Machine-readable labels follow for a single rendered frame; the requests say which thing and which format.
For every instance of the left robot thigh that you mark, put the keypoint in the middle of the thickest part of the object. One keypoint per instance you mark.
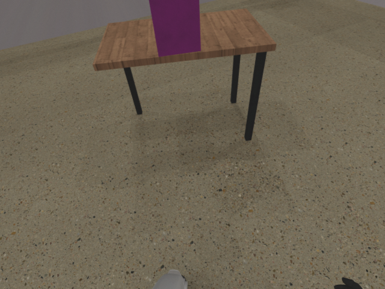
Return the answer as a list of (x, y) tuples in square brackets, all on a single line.
[(171, 281)]

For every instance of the carton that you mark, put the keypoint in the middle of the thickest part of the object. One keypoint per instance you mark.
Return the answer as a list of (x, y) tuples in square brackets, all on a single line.
[(176, 25)]

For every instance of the robot left shin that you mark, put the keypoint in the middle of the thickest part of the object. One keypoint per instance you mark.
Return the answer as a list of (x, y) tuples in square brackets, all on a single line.
[(175, 272)]

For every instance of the table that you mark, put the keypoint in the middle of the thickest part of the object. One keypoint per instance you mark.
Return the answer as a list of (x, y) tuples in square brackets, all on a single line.
[(222, 33)]

